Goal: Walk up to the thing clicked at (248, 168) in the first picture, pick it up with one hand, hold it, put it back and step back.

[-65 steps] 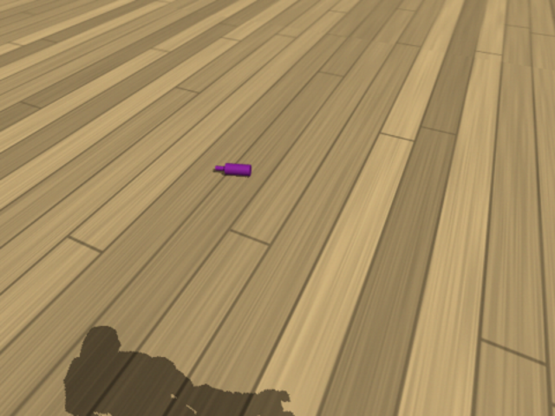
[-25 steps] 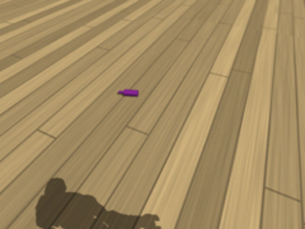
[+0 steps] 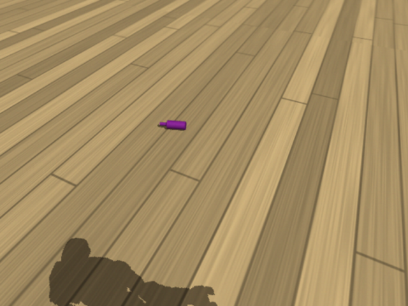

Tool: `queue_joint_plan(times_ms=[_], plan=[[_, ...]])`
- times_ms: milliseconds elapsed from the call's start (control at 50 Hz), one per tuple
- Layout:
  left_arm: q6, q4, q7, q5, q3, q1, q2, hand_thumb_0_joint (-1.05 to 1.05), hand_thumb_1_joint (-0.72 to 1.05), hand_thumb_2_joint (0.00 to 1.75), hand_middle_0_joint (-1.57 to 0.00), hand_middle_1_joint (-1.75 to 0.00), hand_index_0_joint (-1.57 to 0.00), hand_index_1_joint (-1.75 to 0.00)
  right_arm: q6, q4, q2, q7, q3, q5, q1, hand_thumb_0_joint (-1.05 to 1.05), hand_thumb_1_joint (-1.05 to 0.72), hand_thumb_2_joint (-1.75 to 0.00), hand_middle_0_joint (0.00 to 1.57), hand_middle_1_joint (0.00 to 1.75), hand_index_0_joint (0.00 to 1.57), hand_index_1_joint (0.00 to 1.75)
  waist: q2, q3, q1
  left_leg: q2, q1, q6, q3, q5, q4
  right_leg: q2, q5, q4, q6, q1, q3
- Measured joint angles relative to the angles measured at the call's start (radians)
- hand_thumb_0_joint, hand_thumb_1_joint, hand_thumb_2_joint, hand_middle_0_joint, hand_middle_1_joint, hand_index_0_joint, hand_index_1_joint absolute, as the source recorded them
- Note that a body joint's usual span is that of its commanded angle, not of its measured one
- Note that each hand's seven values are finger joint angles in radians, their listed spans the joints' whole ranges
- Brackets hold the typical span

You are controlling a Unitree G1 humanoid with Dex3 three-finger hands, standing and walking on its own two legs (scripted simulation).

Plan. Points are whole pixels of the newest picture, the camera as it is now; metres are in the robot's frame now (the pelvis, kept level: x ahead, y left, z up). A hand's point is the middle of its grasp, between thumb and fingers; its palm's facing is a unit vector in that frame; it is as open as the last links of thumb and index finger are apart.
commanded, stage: stand
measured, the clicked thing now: (172, 124) +1.51 +0.28 -0.75
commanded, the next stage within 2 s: none
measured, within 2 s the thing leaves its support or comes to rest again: neither
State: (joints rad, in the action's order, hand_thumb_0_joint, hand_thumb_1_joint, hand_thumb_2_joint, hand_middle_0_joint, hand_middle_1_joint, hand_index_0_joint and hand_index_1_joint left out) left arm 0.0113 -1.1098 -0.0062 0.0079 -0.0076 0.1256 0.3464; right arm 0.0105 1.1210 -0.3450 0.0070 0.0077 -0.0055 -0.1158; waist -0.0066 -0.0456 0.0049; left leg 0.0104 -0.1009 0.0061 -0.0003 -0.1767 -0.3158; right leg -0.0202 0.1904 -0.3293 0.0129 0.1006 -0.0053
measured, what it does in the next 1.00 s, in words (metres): stands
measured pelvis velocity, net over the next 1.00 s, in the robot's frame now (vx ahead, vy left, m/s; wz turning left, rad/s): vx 0.00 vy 0.00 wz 0.00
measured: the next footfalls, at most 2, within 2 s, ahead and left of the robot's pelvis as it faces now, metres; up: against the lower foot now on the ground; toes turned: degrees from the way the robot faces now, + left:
none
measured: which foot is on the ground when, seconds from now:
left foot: down 0.00-1.00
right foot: down 0.00-1.00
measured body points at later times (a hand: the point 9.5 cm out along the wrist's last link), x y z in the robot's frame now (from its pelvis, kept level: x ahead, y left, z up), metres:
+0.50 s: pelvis +0.00 +0.00 +0.00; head +0.01 +0.00 +0.45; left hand +0.07 +0.30 -0.13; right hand +0.08 -0.30 -0.13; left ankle +0.00 +0.12 -0.75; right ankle -0.01 -0.13 -0.75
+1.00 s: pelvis +0.00 +0.00 +0.00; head +0.01 +0.00 +0.45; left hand +0.07 +0.30 -0.13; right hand +0.08 -0.30 -0.13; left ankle +0.00 +0.12 -0.75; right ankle -0.01 -0.13 -0.75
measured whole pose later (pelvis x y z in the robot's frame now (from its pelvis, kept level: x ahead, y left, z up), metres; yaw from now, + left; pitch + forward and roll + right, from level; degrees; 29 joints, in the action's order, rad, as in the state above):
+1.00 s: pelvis +0.00 +0.00 +0.00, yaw +0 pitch -2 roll +0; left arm 0.01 -1.11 -0.01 0.01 0.00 0.13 0.35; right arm 0.01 1.12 -0.35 0.01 0.01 -0.01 -0.12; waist -0.01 -0.05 0.00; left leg 0.00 -0.10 0.00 0.00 -0.18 -0.31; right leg -0.01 0.19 -0.32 0.01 0.09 -0.01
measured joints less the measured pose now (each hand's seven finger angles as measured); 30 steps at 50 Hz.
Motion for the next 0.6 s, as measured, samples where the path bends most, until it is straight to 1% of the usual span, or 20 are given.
queue_joint_plan(times_ms=[600], plan=[[0.0,-0.004,0.001,-0.001,0.004,0.002,0.002,0.01,0.9,0.9,-0.2,-0.3,-0.2,-0.29,-0.002,-0.003,0.001,-0.001,0.001,0.0,-0.004,0.0,-0.9,-0.9,0.21,0.3,0.21,0.3,-0.001,-0.004,-0.001,-0.008,0.002,-0.006,0.006,-0.001,0.0,0.008,-0.005,0.013,-0.006,-0.009,-0.006]])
